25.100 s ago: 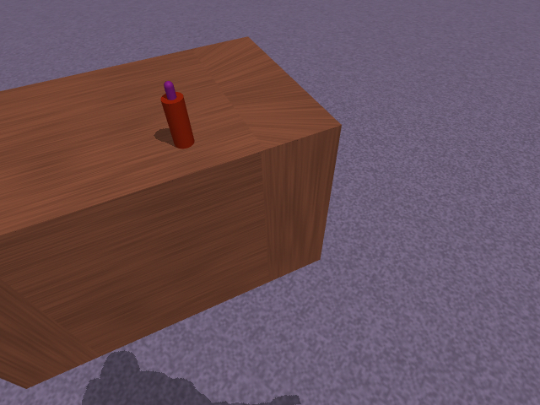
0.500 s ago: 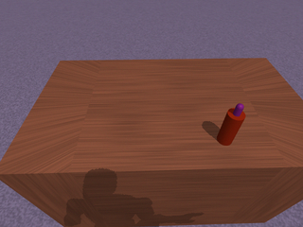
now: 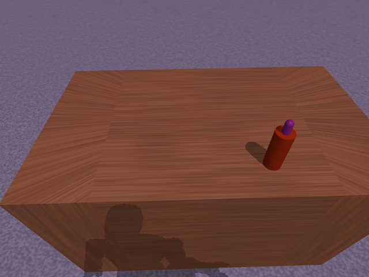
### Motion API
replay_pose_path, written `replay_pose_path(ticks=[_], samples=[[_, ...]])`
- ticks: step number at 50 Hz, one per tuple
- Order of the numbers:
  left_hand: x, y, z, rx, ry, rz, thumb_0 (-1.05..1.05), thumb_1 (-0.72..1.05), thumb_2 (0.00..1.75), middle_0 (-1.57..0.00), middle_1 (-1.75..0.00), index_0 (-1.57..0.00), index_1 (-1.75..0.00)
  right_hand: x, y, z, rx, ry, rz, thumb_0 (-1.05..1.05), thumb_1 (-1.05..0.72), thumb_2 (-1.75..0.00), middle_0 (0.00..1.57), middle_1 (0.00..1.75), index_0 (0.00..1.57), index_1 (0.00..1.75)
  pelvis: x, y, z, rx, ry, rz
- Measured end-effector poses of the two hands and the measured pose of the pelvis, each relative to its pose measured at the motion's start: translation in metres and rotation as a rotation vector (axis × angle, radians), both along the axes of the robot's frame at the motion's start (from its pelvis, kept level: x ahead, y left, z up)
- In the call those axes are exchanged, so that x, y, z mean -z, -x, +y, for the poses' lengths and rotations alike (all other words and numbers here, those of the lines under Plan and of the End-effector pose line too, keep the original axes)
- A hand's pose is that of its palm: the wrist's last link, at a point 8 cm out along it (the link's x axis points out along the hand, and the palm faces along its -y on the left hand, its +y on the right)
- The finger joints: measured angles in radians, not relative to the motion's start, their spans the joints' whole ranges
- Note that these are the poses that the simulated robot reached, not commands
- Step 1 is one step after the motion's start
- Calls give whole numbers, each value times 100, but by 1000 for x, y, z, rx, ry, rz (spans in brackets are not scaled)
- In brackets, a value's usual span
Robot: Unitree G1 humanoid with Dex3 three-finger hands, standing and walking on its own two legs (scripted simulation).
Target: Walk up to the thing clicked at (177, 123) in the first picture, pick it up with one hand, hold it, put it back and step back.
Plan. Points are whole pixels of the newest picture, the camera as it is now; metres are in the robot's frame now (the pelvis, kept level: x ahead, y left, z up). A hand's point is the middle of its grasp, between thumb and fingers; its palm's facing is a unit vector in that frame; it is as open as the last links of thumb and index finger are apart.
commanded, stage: home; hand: right
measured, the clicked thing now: (280, 144) +0.46 -0.24 +0.01
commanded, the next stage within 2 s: stand in 1.04 s
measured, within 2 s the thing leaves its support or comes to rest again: neither
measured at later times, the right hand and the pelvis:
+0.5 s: hand out of the picture +0.09 -0.25 -0.15, palm faces -0.04 +0.93 -0.36, open 17.3 cm; pelvis +0.01 +0.01 +0.00, yaw +0 degrees
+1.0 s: hand out of the picture +0.09 -0.25 -0.16, palm faces -0.04 +0.94 -0.35, open 17.3 cm; pelvis +0.02 +0.00 +0.00, yaw +0 degrees
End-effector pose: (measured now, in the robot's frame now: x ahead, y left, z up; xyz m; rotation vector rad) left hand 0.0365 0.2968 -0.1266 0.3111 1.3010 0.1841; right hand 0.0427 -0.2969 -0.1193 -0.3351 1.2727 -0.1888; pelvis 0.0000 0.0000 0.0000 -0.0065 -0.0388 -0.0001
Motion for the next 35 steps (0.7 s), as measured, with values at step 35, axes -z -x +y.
replay_pose_path(ticks=[35], samples=[[-5,-36,6,-2,-11,-34,0,90,90,-21,-29,-20,-29,-2,-38,6,-7,-1,-37,0,51,-7,6,6,6,6,-1,-17,5,-3,-5,4]])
